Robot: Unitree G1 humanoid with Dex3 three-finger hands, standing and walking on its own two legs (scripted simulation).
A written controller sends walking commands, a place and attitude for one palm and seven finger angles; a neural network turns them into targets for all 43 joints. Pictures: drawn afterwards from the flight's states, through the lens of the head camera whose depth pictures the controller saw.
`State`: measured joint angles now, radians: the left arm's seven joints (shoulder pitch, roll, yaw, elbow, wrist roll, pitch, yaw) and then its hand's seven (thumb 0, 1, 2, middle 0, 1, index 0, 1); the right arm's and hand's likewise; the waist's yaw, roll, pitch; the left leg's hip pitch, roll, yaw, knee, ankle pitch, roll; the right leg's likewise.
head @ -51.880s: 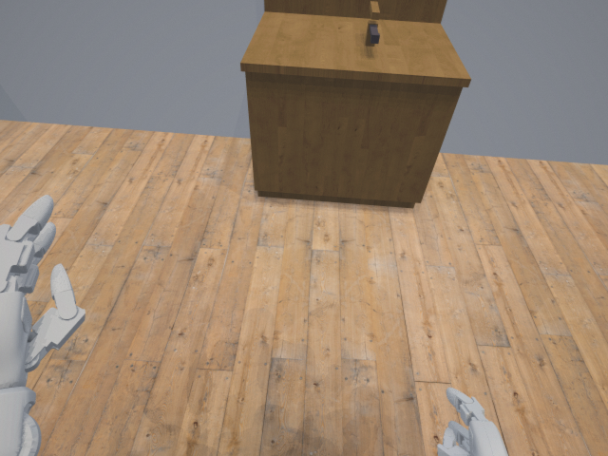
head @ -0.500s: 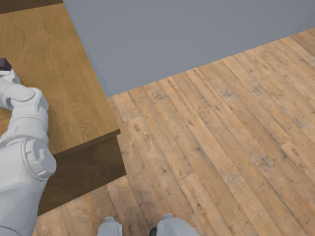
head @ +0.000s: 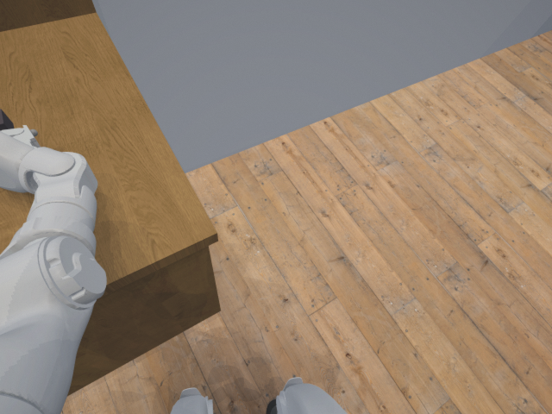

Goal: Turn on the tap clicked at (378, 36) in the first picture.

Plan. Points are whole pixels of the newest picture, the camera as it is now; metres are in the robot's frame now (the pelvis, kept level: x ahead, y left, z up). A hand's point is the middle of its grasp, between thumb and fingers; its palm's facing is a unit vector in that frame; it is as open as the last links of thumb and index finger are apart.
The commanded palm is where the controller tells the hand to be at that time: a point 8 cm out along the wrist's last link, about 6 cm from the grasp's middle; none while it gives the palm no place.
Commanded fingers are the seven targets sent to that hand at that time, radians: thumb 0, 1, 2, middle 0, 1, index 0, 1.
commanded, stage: lift the hand up off the lever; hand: left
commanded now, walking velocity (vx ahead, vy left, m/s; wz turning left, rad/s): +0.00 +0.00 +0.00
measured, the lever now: out of the picture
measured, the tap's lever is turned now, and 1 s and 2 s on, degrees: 86 86 75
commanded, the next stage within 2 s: none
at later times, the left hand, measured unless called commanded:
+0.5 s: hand (26, 132) +0.52 +0.27 +0.07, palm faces +0.87 -0.48 -0.14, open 7.5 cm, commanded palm +0.47 +0.29 +0.10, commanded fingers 0.00 0.90 0.90 -0.15 -0.15 -0.15 -0.15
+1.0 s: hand (12, 132) +0.51 +0.28 +0.09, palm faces +0.87 -0.48 -0.11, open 7.9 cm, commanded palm +0.45 +0.29 +0.12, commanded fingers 0.00 0.90 0.90 -0.15 -0.15 -0.15 -0.15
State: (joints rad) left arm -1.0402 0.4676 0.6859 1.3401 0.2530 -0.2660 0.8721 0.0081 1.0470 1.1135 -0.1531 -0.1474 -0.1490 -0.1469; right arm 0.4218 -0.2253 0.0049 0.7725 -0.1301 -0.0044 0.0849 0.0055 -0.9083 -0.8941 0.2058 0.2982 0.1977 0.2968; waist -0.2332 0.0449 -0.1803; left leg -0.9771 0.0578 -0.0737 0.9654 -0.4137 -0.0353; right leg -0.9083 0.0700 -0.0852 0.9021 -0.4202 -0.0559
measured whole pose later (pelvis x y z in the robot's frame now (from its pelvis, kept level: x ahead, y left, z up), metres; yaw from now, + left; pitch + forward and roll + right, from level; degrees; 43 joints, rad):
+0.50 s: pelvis +0.01 +0.01 +0.01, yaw +0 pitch +22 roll -3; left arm -0.97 0.40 0.67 1.25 0.23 -0.24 0.88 0.08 1.01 1.04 -0.15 -0.15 -0.15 -0.15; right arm 0.40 -0.22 -0.02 0.79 -0.14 0.00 0.09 0.01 -0.91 -0.89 0.21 0.30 0.20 0.30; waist -0.21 0.03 -0.16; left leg -0.88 0.05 -0.06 0.91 -0.41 -0.03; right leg -0.81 0.06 -0.07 0.85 -0.42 -0.04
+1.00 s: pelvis +0.03 +0.00 +0.02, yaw +1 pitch +19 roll -2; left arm -0.86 0.35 0.68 1.09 0.17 -0.18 0.79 0.11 0.93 0.93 -0.20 -0.15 -0.15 -0.15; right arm 0.38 -0.23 -0.04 0.78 -0.12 0.01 0.07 0.01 -0.91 -0.89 0.20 0.30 0.20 0.30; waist -0.19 0.03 -0.15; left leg -0.76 0.05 -0.06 0.86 -0.42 -0.04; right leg -0.70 0.06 -0.07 0.80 -0.43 -0.05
